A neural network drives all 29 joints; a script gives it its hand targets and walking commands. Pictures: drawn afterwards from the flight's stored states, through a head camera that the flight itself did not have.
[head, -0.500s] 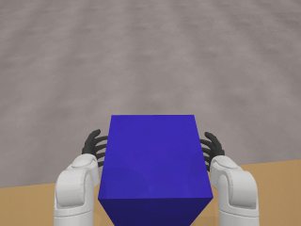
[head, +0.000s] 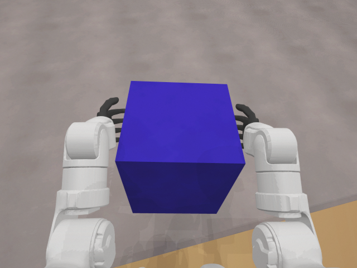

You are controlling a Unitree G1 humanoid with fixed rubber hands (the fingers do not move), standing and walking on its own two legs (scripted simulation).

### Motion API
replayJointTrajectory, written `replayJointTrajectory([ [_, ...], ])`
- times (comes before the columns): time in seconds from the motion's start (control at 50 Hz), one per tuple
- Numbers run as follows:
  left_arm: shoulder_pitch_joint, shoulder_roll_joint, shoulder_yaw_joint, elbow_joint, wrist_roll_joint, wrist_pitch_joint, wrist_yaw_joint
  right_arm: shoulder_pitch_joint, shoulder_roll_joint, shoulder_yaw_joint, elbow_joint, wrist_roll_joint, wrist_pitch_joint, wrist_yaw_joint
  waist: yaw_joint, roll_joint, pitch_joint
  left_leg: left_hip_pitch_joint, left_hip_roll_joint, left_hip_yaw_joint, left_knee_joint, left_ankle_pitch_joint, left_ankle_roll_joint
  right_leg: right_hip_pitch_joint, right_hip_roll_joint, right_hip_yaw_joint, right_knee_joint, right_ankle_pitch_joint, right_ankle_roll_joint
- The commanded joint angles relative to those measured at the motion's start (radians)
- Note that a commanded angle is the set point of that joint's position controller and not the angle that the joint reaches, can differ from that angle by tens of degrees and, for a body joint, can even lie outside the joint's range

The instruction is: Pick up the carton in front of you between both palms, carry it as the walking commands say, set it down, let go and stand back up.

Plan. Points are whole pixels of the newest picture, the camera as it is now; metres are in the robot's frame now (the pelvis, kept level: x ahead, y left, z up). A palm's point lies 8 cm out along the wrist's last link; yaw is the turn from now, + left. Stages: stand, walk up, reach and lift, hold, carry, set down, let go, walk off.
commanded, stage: carry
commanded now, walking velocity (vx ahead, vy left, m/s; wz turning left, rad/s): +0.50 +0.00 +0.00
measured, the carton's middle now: (177, 152) +0.37 -0.01 +0.03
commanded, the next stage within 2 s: none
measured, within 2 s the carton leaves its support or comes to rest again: neither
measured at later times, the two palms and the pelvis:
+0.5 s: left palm (128, 51) +0.74 +0.12 +0.05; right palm (219, 53) +0.75 -0.18 +0.04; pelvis +0.39 -0.04 -0.11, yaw +4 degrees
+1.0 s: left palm (141, 31) +1.05 +0.10 -0.05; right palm (208, 34) +1.05 -0.20 -0.06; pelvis +0.71 -0.06 -0.13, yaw +0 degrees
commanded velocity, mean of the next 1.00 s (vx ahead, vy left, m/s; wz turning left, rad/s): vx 0.50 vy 0.00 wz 0.00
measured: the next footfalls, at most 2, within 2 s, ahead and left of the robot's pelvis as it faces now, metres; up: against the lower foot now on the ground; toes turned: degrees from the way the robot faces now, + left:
right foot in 0.46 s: +0.55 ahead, -0.08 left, -0.12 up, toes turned -3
left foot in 0.98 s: +0.87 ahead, -0.01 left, -0.12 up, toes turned +5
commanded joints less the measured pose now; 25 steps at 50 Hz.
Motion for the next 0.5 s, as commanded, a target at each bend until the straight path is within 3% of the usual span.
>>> replayJointTrajectory([
  [0.0,-0.636,-1.14,-0.587,-0.087,-0.388,-0.026,-0.193,-0.827,1.132,0.604,-0.193,0.481,-0.042,0.253,0.005,0.092,-0.573,0.589,0.284,-0.386,-0.174,0.436,0.092,-0.163,-0.044,0.041,-0.096,0.039,0.006],
  [0.1,-0.561,-1.156,-0.613,-0.12,-0.344,-0.039,-0.185,-0.745,1.147,0.617,-0.219,0.438,-0.041,0.255,-0.019,0.112,-0.561,0.697,0.25,-0.294,-0.14,0.669,0.108,-0.278,-0.022,-0.031,-0.315,0.085,0.016],
  [0.16,-0.564,-1.139,-0.657,-0.199,-0.342,-0.042,-0.183,-0.71,1.12,0.645,-0.27,0.425,-0.042,0.255,-0.024,0.14,-0.536,0.72,0.22,-0.232,-0.133,0.708,0.09,-0.283,-0.01,-0.06,-0.413,0.2,0.014],
  [0.18,-0.553,-1.133,-0.675,-0.217,-0.341,-0.04,-0.184,-0.68,1.107,0.655,-0.271,0.42,-0.04,0.255,-0.025,0.156,-0.556,0.76,0.225,-0.218,-0.089,0.766,0.084,-0.291,-0.02,-0.068,-0.318,0.312,0.001],
  [0.22,-0.524,-1.108,-0.692,-0.23,-0.34,-0.035,-0.191,-0.631,1.076,0.67,-0.266,0.405,-0.038,0.255,-0.032,0.148,-0.53,0.814,0.219,-0.219,-0.056,0.762,0.081,-0.37,-0.024,-0.064,-0.328,0.304,-0.01],
  [0.24,-0.506,-1.093,-0.695,-0.226,-0.336,-0.032,-0.198,-0.602,1.056,0.675,-0.253,0.398,-0.036,0.255,-0.06,0.168,-0.512,0.969,0.219,-0.276,-0.019,0.707,0.071,-0.519,-0.059,-0.004,-0.344,0.373,-0.015],
  [0.28,-0.484,-1.06,-0.686,-0.212,-0.33,-0.023,-0.217,-0.575,1.033,0.691,-0.222,0.393,-0.034,0.257,-0.119,0.112,-0.426,1.083,0.188,-0.32,0.024,0.634,0.069,-0.706,-0.032,-0.041,-0.46,0.396,0.003],
  [0.3,-0.473,-1.044,-0.674,-0.195,-0.322,-0.017,-0.226,-0.575,1.031,0.698,-0.208,0.4,-0.033,0.26,-0.124,0.065,-0.371,1.015,0.169,-0.311,0.027,0.545,0.051,-0.658,-0.05,-0.021,-0.608,0.503,0.014],
  [0.32,-0.46,-1.023,-0.653,-0.172,-0.311,-0.011,-0.232,-0.581,1.037,0.705,-0.189,0.414,-0.032,0.262,-0.118,0.011,-0.328,0.856,0.133,-0.258,0.019,0.446,0.043,-0.491,-0.035,-0.062,-0.749,0.668,0.012],
  [0.34,-0.446,-1.005,-0.639,-0.149,-0.298,-0.006,-0.235,-0.582,1.046,0.707,-0.179,0.428,-0.035,0.266,-0.108,-0.016,-0.302,0.654,0.103,-0.197,0.001,0.329,0.022,-0.234,-0.024,-0.085,-0.879,0.846,0.002],
  [0.36,-0.447,-0.987,-0.618,-0.135,-0.292,-0.003,-0.237,-0.594,1.051,0.707,-0.168,0.441,-0.039,0.27,-0.084,0.034,-0.286,0.504,0.103,-0.173,0.005,0.292,0.008,-0.033,-0.019,-0.11,-0.879,0.949,-0.01],
  [0.4,-0.418,-0.96,-0.576,-0.087,-0.279,0.002,-0.24,-0.634,1.063,0.702,-0.143,0.457,-0.038,0.277,0.034,0.131,-0.329,0.407,0.098,-0.137,0.17,0.388,-0.015,0.22,-0.022,-0.142,-0.803,0.909,-0.022],
  [0.42,-0.415,-0.945,-0.562,-0.078,-0.282,0.002,-0.24,-0.654,1.065,0.695,-0.133,0.46,-0.036,0.279,0.094,0.107,-0.372,0.384,0.087,-0.111,0.328,0.463,-0.028,0.356,-0.009,-0.176,-0.798,0.854,-0.02],
  [0.44,-0.437,-0.94,-0.551,-0.074,-0.288,0.002,-0.243,-0.678,1.06,0.682,-0.122,0.457,-0.035,0.279,0.161,0.06,-0.409,0.313,0.076,-0.068,0.551,0.458,-0.053,0.523,-0.023,-0.183,-0.809,0.791,-0.01],
  [0.46,-0.458,-0.937,-0.532,-0.052,-0.297,0.002,-0.248,-0.693,1.048,0.656,-0.102,0.453,-0.029,0.275,0.212,-0.124,-0.389,0.182,-0.019,-0.061,0.882,0.029,-0.084,0.595,-0.07,-0.112,-0.824,0.693,-0.007],
  [0.48,-0.482,-0.926,-0.529,-0.012,-0.3,0.007,-0.254,-0.709,1.065,0.642,-0.072,0.438,-0.016,0.263,0.074,-0.32,-0.441,-0.152,-0.062,-0.183,1.04,-0.498,-0.092,0.881,-0.265,0.119,-0.512,1.237,-0.066],
])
